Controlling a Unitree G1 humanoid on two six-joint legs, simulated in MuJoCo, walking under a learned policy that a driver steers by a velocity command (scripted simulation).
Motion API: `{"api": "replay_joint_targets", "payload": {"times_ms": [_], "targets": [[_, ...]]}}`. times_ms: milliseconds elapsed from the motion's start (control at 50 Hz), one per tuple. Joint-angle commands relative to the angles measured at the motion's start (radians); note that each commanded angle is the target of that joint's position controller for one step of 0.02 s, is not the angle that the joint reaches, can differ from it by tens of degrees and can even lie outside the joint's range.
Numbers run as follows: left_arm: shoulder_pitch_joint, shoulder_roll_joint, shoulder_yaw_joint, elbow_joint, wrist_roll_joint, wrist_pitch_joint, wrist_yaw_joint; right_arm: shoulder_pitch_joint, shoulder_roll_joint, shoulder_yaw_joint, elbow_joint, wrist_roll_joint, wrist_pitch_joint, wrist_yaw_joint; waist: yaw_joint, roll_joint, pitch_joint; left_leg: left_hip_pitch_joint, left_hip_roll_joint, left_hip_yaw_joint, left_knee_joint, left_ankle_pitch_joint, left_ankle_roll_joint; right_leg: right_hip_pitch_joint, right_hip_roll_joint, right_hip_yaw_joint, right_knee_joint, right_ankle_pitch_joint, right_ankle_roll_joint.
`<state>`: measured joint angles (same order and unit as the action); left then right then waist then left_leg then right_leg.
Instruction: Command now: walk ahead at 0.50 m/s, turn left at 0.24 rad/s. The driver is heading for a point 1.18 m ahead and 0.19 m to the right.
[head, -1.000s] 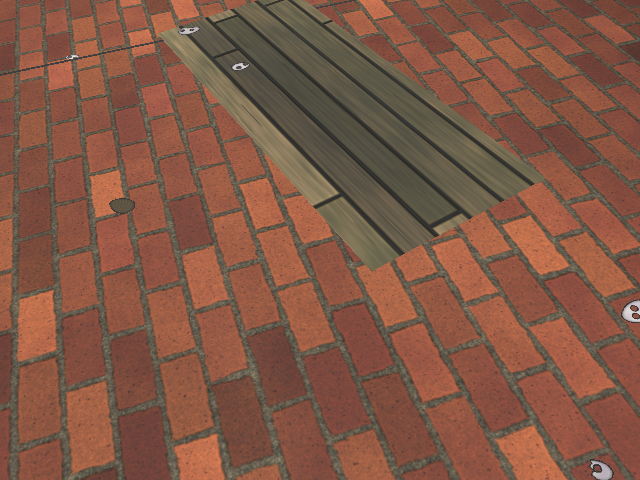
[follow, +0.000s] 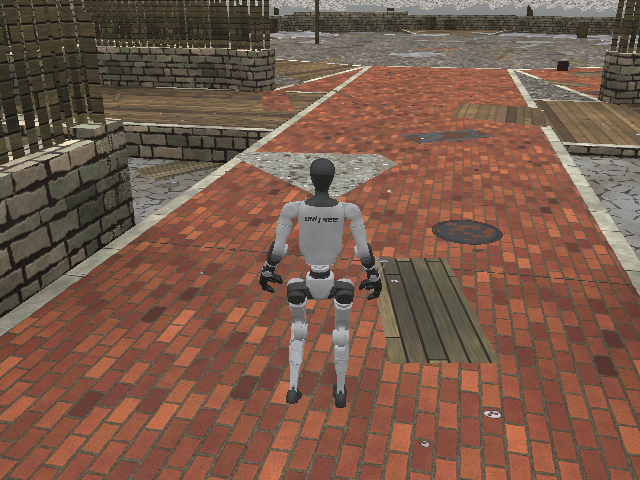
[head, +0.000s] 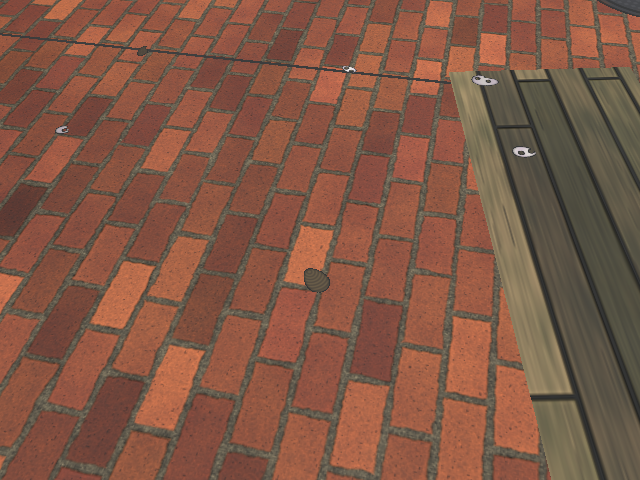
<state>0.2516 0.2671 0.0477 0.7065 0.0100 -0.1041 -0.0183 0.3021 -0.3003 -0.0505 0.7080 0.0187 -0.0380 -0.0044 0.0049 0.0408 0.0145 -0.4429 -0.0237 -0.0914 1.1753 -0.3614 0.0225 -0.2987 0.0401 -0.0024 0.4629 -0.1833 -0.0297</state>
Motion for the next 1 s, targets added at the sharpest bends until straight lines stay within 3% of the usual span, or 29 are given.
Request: {"api": "replay_joint_targets", "payload": {"times_ms": [20,80,140,240,280,320,340,360,380,400,420,440,460,500,540,600,680,760,780,820,840,860,880,900,920,940,960,980,1000], "targets": [[0.042,0.105,0.024,-0.027,-0.005,-0.011,0.005,-0.044,-0.062,-0.018,-0.090,-0.005,-0.022,0.007,0.011,-0.150,-0.017,-0.230,0.097,-0.010,-0.065,0.060,-0.010,0.207,-0.254,0.314,-0.261,0.043,-0.175],[0.062,0.148,0.035,0.000,-0.018,-0.009,0.008,-0.119,-0.028,-0.001,-0.112,-0.014,-0.024,0.011,0.025,-0.126,0.007,-0.247,0.116,0.024,-0.236,0.128,-0.028,0.193,-0.261,0.244,-0.304,0.137,-0.200],[0.081,0.175,0.039,0.025,-0.023,0.003,0.010,-0.208,-0.010,0.011,-0.123,-0.012,-0.036,0.022,0.054,-0.121,0.016,-0.192,0.108,0.052,-0.435,0.281,-0.033,0.185,-0.238,0.160,-0.316,0.179,-0.181],[0.161,0.191,0.040,0.077,-0.038,0.023,0.010,-0.335,-0.028,0.007,-0.157,0.002,-0.047,0.040,0.087,-0.123,0.046,-0.107,0.072,0.070,-0.606,0.354,-0.016,0.224,-0.267,0.144,-0.286,0.201,-0.156],[0.166,0.205,0.044,0.089,-0.041,0.035,0.014,-0.331,-0.050,-0.002,-0.165,0.002,-0.056,0.046,0.060,-0.128,0.047,-0.063,0.059,0.064,-0.657,0.303,0.007,0.260,-0.288,0.171,-0.245,0.242,-0.140],[0.140,0.218,0.046,0.088,-0.042,0.044,0.020,-0.193,-0.097,-0.029,-0.126,-0.005,-0.061,0.040,-0.031,-0.117,-0.029,0.164,0.027,0.090,-0.722,0.292,0.042,0.236,-0.250,0.143,-0.092,0.424,-0.105],[0.136,0.186,0.033,0.080,-0.032,0.042,0.020,-0.047,-0.146,-0.052,-0.091,-0.014,-0.060,0.028,-0.100,-0.096,-0.134,0.399,0.073,0.057,-0.706,0.307,0.073,0.139,-0.195,0.104,0.098,0.406,-0.072],[0.147,0.097,0.004,0.041,-0.006,0.035,0.021,0.114,-0.228,-0.072,-0.073,-0.037,-0.053,0.014,-0.144,0.067,-0.299,0.722,0.312,-0.217,-0.690,0.271,0.147,-0.124,-0.094,0.042,0.447,0.076,-0.016],[0.249,0.052,-0.010,0.036,-0.030,0.021,0.023,0.132,-0.242,-0.071,-0.064,-0.036,-0.044,0.020,-0.100,0.283,-0.393,0.832,0.455,-0.581,-0.820,0.063,0.250,-0.360,-0.004,0.089,0.683,-0.415,0.011],[0.187,0.155,0.019,0.045,-0.053,0.020,0.023,0.096,-0.150,-0.048,-0.060,-0.021,-0.044,0.022,-0.115,0.159,-0.263,0.731,0.415,-0.528,-0.861,-0.047,0.219,-0.447,-0.057,0.144,0.782,-0.369,0.015],[0.120,0.174,0.028,0.028,-0.059,0.021,0.021,0.040,-0.114,-0.035,-0.057,-0.012,-0.045,0.021,-0.098,0.119,-0.143,0.610,0.382,-0.377,-0.882,-0.012,0.189,-0.473,-0.094,0.123,0.778,-0.277,0.010],[0.091,0.160,0.029,0.029,-0.048,0.025,0.025,-0.024,-0.089,-0.028,-0.056,-0.018,-0.049,0.024,-0.065,0.066,-0.091,0.502,0.338,-0.285,-0.913,0.066,0.170,-0.437,-0.127,0.109,0.748,-0.199,0.015],[0.084,0.147,0.033,0.030,-0.040,0.034,0.025,-0.065,-0.062,-0.022,-0.052,-0.024,-0.055,0.027,-0.039,0.071,-0.049,0.420,0.304,-0.205,-0.946,0.150,0.164,-0.404,-0.151,0.111,0.712,-0.143,0.021],[0.113,0.105,0.030,0.041,-0.043,0.057,0.021,-0.101,-0.048,-0.025,-0.036,-0.033,-0.072,0.027,-0.002,0.080,-0.030,0.327,0.277,-0.094,-1.001,0.262,0.164,-0.329,-0.169,0.108,0.698,-0.077,0.032],[0.091,0.088,0.030,0.028,-0.039,0.072,0.021,-0.108,-0.062,-0.033,-0.014,-0.034,-0.085,0.023,0.011,0.049,-0.004,0.301,0.278,-0.013,-1.030,0.358,0.172,-0.353,-0.172,0.116,0.672,-0.022,0.044],[0.023,0.078,0.028,-0.003,-0.034,0.072,0.017,-0.089,-0.084,-0.041,0.018,-0.036,-0.086,0.012,-0.001,0.018,0.025,0.329,0.273,0.081,-1.047,0.428,0.171,-0.406,-0.169,0.127,0.536,0.107,0.053],[-0.108,0.054,0.013,-0.049,-0.030,0.063,-0.012,-0.055,-0.124,-0.050,0.047,-0.027,-0.072,-0.001,-0.050,-0.007,0.063,0.365,0.269,0.188,-1.058,0.446,0.151,-0.378,-0.156,0.050,0.314,0.246,0.035],[-0.219,0.055,0.008,-0.114,-0.032,0.064,-0.035,0.008,-0.155,-0.062,0.085,-0.008,-0.045,-0.004,-0.084,-0.015,0.097,0.499,0.308,0.236,-1.014,0.506,0.134,-0.418,-0.143,-0.001,0.201,0.186,-0.004],[-0.231,0.060,0.011,-0.129,-0.032,0.064,-0.041,0.012,-0.163,-0.064,0.090,-0.003,-0.036,-0.005,-0.080,-0.010,0.094,0.529,0.315,0.248,-0.985,0.567,0.126,-0.411,-0.132,-0.019,0.185,0.147,-0.017],[-0.205,0.087,0.025,-0.144,-0.031,0.070,-0.046,0.001,-0.191,-0.072,0.089,0.003,-0.022,-0.010,-0.045,0.025,0.045,0.563,0.313,0.281,-0.871,0.876,0.103,-0.313,-0.074,-0.077,0.173,0.048,-0.055],[-0.147,0.111,0.039,-0.138,-0.030,0.074,-0.045,-0.006,-0.205,-0.076,0.086,0.007,-0.014,-0.015,-0.005,0.045,-0.002,0.567,0.308,0.294,-0.765,1.036,0.092,-0.222,-0.035,-0.105,0.178,-0.003,-0.077],[-0.026,0.151,0.063,-0.113,-0.033,0.078,-0.039,-0.019,-0.211,-0.076,0.082,0.011,-0.007,-0.018,0.067,0.042,-0.069,0.526,0.286,0.314,-0.592,1.100,0.072,-0.057,0.009,-0.120,0.143,0.000,-0.108],[0.144,0.211,0.097,-0.070,-0.034,0.085,-0.023,-0.023,-0.192,-0.066,0.075,0.008,-0.009,-0.022,0.155,0.003,-0.155,0.365,0.245,0.327,-0.345,0.964,0.034,0.226,0.019,-0.069,0.083,0.053,-0.150],[0.188,0.330,0.121,-0.058,-0.040,0.089,-0.003,0.063,-0.060,-0.025,0.029,-0.039,-0.026,-0.012,0.084,-0.258,-0.237,-0.068,0.109,0.309,0.029,0.138,-0.029,0.597,-0.240,0.379,0.074,0.045,-0.290],[0.187,0.314,0.106,-0.099,-0.036,0.070,-0.009,0.040,-0.056,-0.008,0.003,-0.028,-0.066,0.003,0.083,-0.244,-0.408,-0.279,-0.029,0.062,0.228,-0.261,-0.044,0.735,-0.390,0.857,-0.116,-0.149,-0.432],[0.169,0.235,0.083,-0.091,-0.027,0.055,-0.016,-0.096,-0.141,-0.031,-0.024,0.016,-0.090,0.015,0.130,-0.133,-0.302,-0.377,0.033,-0.012,0.239,-0.172,-0.022,0.669,-0.362,0.742,-0.174,-0.147,-0.358],[0.122,0.209,0.075,-0.088,-0.026,0.046,-0.016,-0.134,-0.132,-0.026,-0.043,0.024,-0.103,0.016,0.095,-0.102,-0.177,-0.382,0.073,0.001,0.161,-0.077,-0.004,0.523,-0.323,0.605,-0.178,-0.086,-0.318],[0.051,0.179,0.065,-0.097,-0.028,0.044,-0.014,-0.127,-0.124,-0.026,-0.028,0.001,-0.105,0.008,0.044,-0.038,-0.105,-0.324,0.113,0.004,0.071,-0.015,-0.009,0.375,-0.278,0.495,-0.181,0.019,-0.284],[0.001,0.150,0.055,-0.112,-0.020,0.043,-0.010,-0.109,-0.134,-0.034,-0.019,-0.018,-0.097,0.003,0.007,-0.053,-0.073,-0.249,0.138,0.001,0.003,0.030,-0.019,0.265,-0.243,0.421,-0.197,0.117,-0.269]]}}
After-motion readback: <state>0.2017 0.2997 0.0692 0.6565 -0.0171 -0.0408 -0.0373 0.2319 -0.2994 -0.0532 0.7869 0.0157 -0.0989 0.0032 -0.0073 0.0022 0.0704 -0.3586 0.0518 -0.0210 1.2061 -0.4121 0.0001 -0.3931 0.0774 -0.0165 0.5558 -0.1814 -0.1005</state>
